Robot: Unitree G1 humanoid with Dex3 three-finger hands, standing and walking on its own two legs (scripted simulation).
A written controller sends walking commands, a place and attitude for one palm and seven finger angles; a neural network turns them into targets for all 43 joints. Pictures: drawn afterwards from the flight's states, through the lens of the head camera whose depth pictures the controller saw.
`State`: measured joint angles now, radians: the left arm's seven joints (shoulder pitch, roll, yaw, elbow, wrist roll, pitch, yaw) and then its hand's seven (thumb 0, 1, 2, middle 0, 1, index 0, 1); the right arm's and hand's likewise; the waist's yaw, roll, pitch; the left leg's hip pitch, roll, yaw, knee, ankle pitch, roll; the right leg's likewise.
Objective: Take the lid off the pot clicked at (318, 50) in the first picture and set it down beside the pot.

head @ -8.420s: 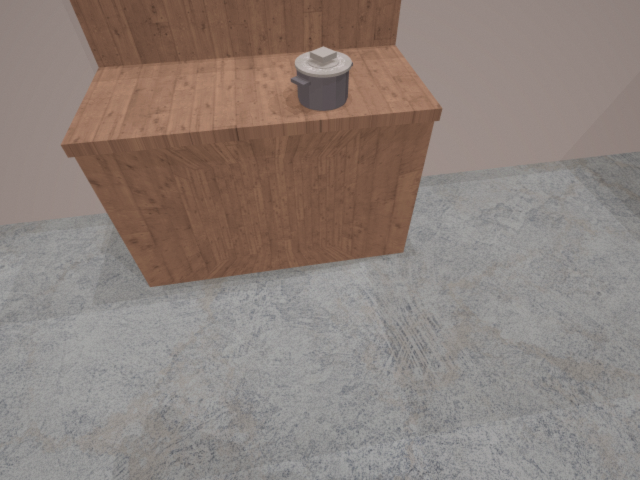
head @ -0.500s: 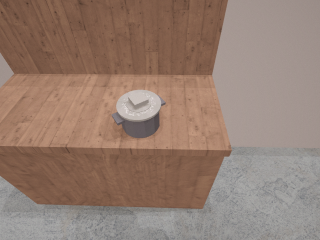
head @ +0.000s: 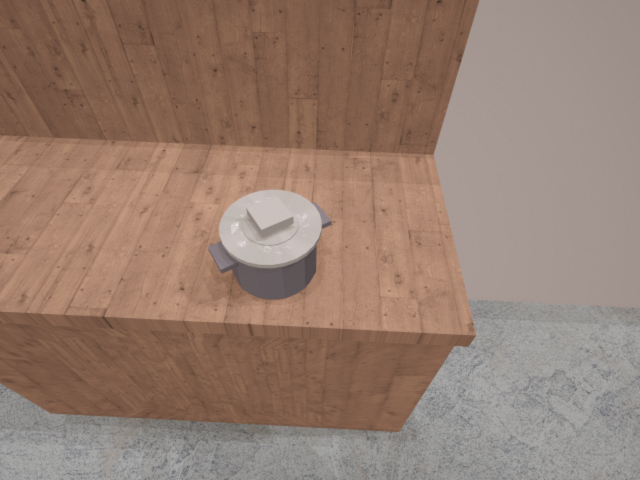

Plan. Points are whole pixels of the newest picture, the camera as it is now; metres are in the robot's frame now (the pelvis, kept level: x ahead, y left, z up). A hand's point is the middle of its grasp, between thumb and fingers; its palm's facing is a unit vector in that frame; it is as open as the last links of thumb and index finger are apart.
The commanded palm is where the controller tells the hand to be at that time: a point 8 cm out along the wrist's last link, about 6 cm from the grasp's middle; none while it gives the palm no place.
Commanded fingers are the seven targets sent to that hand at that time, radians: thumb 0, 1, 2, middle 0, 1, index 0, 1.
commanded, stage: come to a stop and stand still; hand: left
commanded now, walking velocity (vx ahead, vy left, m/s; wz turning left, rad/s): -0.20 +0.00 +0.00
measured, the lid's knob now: (269, 215) +0.46 +0.12 +0.05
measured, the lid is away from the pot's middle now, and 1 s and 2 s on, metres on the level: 0.00 0.00 0.00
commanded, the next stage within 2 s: look again from close up in 1.50 s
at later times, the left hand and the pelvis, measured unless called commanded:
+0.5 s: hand out of the picture +0.07 +0.21 -0.16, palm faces +0.08 -0.96 -0.28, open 7.4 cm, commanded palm none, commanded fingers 0.00 0.90 0.90 -0.20 -0.30 -0.20 -0.30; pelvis +0.03 +0.00 +0.01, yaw +2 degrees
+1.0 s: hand out of the picture +0.02 +0.18 -0.14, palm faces +0.04 -0.96 -0.27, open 7.4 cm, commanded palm none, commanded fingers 0.00 0.90 0.90 -0.20 -0.30 -0.20 -0.30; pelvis -0.04 -0.02 +0.02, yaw +2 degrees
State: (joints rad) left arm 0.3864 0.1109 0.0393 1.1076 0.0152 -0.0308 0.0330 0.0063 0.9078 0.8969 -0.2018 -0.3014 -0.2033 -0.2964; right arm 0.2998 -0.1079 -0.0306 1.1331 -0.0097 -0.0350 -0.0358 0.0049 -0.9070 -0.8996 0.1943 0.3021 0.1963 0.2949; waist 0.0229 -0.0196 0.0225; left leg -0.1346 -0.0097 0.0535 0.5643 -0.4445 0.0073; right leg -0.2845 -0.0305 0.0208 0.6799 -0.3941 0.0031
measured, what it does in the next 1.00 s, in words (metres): stands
